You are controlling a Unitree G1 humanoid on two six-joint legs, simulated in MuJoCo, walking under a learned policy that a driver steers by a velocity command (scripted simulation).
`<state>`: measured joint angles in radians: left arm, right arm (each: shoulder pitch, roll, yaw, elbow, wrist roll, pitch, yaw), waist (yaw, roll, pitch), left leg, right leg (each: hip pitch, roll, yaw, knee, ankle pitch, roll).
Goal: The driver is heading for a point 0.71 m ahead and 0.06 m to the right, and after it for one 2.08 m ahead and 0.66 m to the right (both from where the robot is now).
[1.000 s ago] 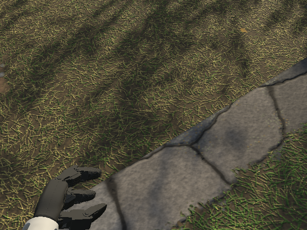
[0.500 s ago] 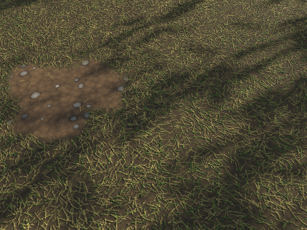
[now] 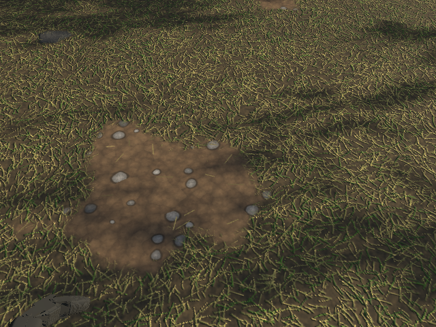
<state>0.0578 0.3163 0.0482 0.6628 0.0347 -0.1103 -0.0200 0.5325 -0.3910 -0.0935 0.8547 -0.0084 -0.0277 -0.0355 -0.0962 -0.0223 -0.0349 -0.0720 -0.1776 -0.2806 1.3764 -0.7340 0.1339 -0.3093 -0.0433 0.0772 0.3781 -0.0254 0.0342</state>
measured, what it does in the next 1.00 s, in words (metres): walks ahead: left foot, then right foot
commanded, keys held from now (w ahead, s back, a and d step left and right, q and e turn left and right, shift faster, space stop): w+shift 0.40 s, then w+e+shift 0.18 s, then e+shift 0.42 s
